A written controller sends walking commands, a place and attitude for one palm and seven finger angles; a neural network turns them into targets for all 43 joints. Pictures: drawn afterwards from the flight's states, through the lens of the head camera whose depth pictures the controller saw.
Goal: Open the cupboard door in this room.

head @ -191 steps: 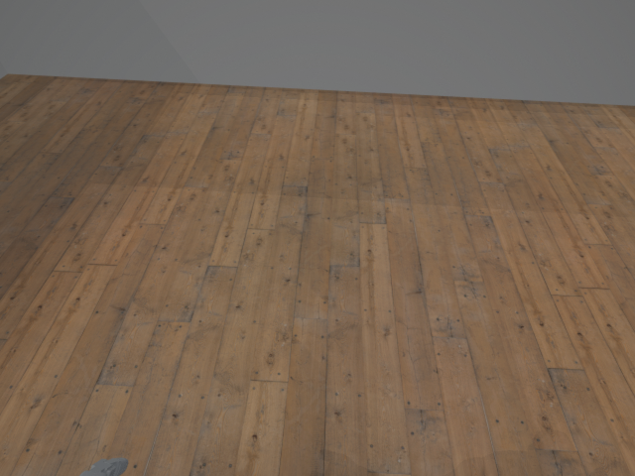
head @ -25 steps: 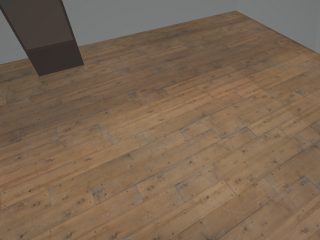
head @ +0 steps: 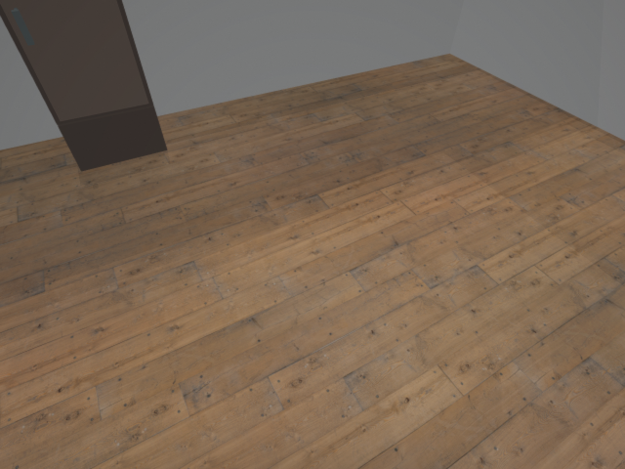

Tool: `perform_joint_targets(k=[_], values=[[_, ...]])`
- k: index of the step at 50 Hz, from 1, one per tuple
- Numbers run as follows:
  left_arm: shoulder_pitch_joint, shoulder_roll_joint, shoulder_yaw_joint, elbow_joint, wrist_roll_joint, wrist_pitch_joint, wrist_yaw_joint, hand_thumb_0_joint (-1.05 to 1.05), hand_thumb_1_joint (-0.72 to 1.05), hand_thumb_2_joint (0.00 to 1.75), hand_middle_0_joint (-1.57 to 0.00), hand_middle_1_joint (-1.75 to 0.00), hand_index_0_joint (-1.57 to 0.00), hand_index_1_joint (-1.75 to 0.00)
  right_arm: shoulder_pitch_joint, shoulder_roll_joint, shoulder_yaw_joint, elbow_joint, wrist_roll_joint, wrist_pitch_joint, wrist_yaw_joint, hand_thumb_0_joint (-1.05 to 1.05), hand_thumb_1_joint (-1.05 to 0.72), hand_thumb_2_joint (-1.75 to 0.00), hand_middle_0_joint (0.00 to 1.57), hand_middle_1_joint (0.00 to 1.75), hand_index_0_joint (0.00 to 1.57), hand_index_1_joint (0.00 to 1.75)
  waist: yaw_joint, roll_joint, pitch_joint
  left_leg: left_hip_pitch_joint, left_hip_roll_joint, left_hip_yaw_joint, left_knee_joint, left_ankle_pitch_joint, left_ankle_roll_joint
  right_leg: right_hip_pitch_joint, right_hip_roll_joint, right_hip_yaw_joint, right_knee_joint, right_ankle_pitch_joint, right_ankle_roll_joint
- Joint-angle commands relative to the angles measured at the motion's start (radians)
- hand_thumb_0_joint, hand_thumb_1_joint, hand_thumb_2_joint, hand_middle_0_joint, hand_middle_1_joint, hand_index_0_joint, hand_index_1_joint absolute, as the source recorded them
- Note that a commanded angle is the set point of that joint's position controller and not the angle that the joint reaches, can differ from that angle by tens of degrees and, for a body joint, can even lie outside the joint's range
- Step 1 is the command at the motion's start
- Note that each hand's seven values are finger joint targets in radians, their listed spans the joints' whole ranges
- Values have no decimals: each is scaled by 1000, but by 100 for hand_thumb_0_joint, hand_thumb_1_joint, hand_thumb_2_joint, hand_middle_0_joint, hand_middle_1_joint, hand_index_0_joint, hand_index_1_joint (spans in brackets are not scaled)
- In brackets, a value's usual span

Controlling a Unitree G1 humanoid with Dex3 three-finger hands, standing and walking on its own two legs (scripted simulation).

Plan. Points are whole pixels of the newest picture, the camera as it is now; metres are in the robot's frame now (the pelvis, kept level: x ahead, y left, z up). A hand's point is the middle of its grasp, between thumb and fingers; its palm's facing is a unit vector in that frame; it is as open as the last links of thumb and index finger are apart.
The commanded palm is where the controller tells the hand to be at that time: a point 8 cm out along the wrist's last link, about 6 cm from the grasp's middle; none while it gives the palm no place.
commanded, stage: turn or walk to find it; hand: left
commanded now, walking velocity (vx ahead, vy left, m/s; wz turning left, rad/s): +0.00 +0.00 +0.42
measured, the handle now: (23, 26) +1.62 +1.28 -0.05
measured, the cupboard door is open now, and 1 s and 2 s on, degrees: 0 0 0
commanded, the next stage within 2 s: none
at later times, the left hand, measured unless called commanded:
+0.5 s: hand out of the picture +0.02 +0.20 -0.18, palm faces +0.17 -0.96 -0.24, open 7.4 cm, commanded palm none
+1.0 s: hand out of the picture -0.08 +0.19 -0.18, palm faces +0.42 -0.87 -0.25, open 7.4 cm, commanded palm none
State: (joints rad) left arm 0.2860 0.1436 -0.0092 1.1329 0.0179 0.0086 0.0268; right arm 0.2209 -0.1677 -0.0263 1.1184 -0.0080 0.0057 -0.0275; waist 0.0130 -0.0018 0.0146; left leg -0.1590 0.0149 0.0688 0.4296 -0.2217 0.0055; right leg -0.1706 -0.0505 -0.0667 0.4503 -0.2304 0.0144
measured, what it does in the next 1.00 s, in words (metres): lifts its left foot, turning left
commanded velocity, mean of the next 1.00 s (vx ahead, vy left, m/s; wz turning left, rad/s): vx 0.00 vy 0.00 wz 0.42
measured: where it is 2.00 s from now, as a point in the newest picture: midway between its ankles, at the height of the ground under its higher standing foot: outside the picture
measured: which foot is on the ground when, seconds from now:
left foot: down 0.00-0.60, up 0.62-1.00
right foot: down 0.00-1.00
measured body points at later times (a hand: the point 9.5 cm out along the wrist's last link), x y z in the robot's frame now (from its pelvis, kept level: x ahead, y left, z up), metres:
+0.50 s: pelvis -0.01 +0.00 -0.01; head +0.03 +0.01 +0.44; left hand +0.01 +0.25 -0.16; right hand +0.02 -0.22 -0.17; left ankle +0.01 +0.11 -0.74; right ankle -0.01 -0.12 -0.72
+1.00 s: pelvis -0.01 +0.00 -0.01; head +0.03 +0.03 +0.43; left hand -0.10 +0.23 -0.16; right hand +0.20 -0.19 -0.15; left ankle -0.07 +0.10 -0.73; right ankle -0.01 -0.12 -0.74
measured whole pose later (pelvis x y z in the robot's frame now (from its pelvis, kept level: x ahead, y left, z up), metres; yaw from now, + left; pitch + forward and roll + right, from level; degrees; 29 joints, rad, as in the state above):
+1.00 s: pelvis -0.01 +0.00 -0.01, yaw +24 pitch +1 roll +1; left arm 0.29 0.22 0.04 0.97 0.03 0.01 0.02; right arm 0.10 -0.25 -0.06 0.95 -0.01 0.05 0.01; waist 0.03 -0.03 0.10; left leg -0.29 0.03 0.08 0.65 -0.34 -0.03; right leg -0.20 -0.14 -0.25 0.60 -0.39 0.02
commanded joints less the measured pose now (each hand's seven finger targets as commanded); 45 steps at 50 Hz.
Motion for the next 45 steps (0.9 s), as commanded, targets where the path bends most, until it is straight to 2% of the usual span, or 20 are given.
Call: perform_joint_targets(k=[1,7,13,15,17,19,20,22,24,26,28,29,30,31,32,33,34,35,41,45], values=[[36,119,27,-35,-5,-8,7,0,90,90,-20,-30,-20,-30,80,-68,-1,-13,-5,-7,2,0,-90,-90,20,30,20,30,-10,-28,106,-67,69,-89,-105,-47,11,-92,-81,108,-158,-118,-17],[34,133,57,-66,-5,4,11,0,90,90,-20,-30,-20,-30,98,-72,-11,-34,-10,7,6,0,-90,-90,20,30,20,30,1,-3,91,-184,60,-114,-42,-82,16,-82,-106,87,-109,-184,-25],[-1,149,82,-126,-1,12,13,0,90,90,-20,-30,-20,-30,140,-70,-28,-79,-15,19,12,0,-90,-90,20,30,20,30,-9,-36,45,-249,50,-139,49,-84,22,-103,-155,67,-70,-248,-45],[-18,149,86,-146,0,15,13,0,90,90,-20,-30,-20,-30,149,-74,-33,-97,-17,21,14,0,-90,-90,20,30,20,30,-14,-14,40,-267,56,-169,53,-84,29,-118,-151,42,-33,-249,-42],[-23,140,89,-162,-1,15,12,0,90,90,-20,-30,-20,-30,149,-91,-38,-116,-19,18,15,0,-90,-90,20,30,20,30,-18,45,24,-280,78,-236,7,-69,43,-114,-119,2,41,-220,-26],[-18,118,90,-177,-2,15,10,0,90,90,-20,-30,-20,-30,140,-132,-49,-138,-20,11,13,0,-90,-90,20,30,20,30,-18,171,6,-278,150,-388,-104,-70,82,-111,-36,-48,186,-156,4],[-19,103,88,-185,0,13,10,0,90,90,-20,-30,-20,-30,136,-152,-55,-146,-18,5,8,0,-90,-90,20,30,20,30,-19,221,-13,-226,189,-470,-135,5,118,-144,0,-50,264,-143,13],[-38,92,84,-203,-2,7,11,0,90,90,-20,-30,-20,-30,143,-169,-63,-148,-18,-2,-1,0,-90,-90,20,30,20,30,-30,221,-58,-89,225,-520,-108,243,184,-241,19,10,382,-259,11],[-52,87,78,-214,-8,-1,9,0,90,90,-20,-30,-20,-30,141,-175,-66,-151,-20,-2,-4,0,-90,-90,20,30,20,30,-34,175,-93,-5,220,-499,-42,435,201,-260,27,38,344,-288,13],[-31,84,75,-214,-15,-6,8,0,90,90,-20,-30,-20,-30,112,-184,-68,-162,-20,3,-4,0,-90,-90,20,30,20,30,-21,139,-118,9,177,-449,4,535,176,-185,42,32,201,-212,21],[24,114,78,-201,-15,-11,12,0,90,90,-20,-30,-20,-30,71,-178,-68,-181,-10,9,2,0,-90,-90,20,30,20,30,9,106,-121,-117,113,-389,65,399,104,22,17,34,-37,-1,23],[40,175,90,-198,-4,-16,18,0,90,90,-20,-30,-20,-30,60,-137,-65,-196,0,9,11,0,-90,-90,20,30,20,30,13,-37,-110,-285,37,-298,164,192,44,158,-120,161,-109,69,-13],[33,252,104,-209,7,-17,20,0,90,90,-20,-30,-20,-30,31,-93,-59,-232,-3,10,17,0,-90,-90,20,30,20,30,18,-255,-33,-434,-79,-125,319,-168,-19,151,-345,348,-150,178,-113],[16,245,102,-225,3,-20,18,0,90,90,-20,-30,-20,-30,3,-137,-72,-228,-18,27,17,0,-90,-90,20,30,20,30,23,-226,-4,-412,-42,-138,504,-306,-25,26,-414,359,-176,205,-174],[-26,228,97,-234,5,-17,18,0,90,90,-20,-30,-20,-30,-21,-134,-76,-219,-19,40,22,0,-90,-90,20,30,20,30,5,-162,52,-405,-25,-150,635,-281,-27,-56,-372,322,-185,190,-185],[-61,206,88,-242,5,-17,15,0,90,90,-20,-30,-20,-30,-18,-126,-76,-205,-18,45,29,0,-90,-90,20,30,20,30,-18,-120,78,-412,-12,-142,711,-233,-32,-73,-319,238,-166,226,-169],[-88,187,83,-247,6,-18,16,0,90,90,-20,-30,-20,-30,1,-122,-74,-199,-17,46,34,0,-90,-90,20,30,20,30,-39,-103,80,-417,-2,-126,737,-201,-39,-60,-291,172,-138,297,-153],[-87,185,79,-252,8,-22,14,0,90,90,-20,-30,-20,-30,4,-118,-70,-192,-17,46,36,0,-90,-90,20,30,20,30,-39,-123,71,-418,1,-109,753,-173,-49,-28,-266,115,-119,365,-144],[30,231,88,-230,15,-20,11,0,90,90,-20,-30,-20,-30,-133,-121,-50,-235,-11,45,40,0,-90,-90,20,30,20,30,24,-150,32,-372,9,-35,568,-211,-68,97,-277,39,-56,582,-153],[52,264,97,-220,19,-12,9,0,90,90,-20,-30,-20,-30,-167,-124,-39,-254,-4,38,41,0,-90,-90,20,30,20,30,40,-200,-8,-280,4,9,378,-224,-52,130,-287,20,-11,631,-149]])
